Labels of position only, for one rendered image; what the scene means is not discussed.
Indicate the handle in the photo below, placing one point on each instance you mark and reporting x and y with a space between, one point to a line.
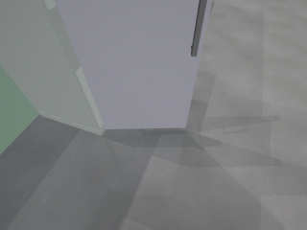
198 27

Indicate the fridge door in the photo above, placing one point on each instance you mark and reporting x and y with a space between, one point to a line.
136 57

